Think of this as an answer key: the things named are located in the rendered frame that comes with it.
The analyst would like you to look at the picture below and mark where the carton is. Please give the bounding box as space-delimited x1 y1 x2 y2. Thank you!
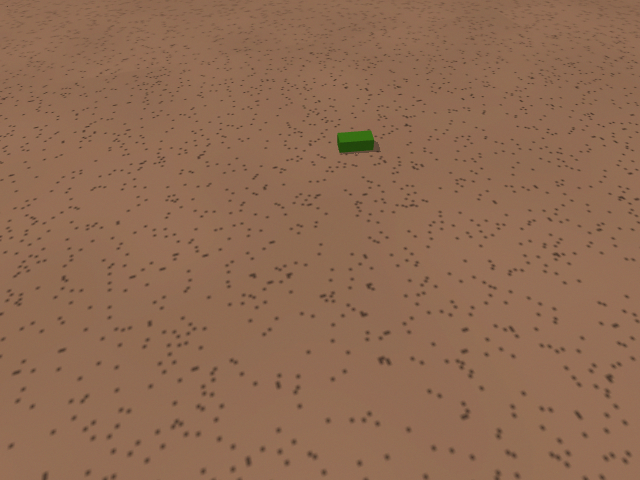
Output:
337 130 374 153

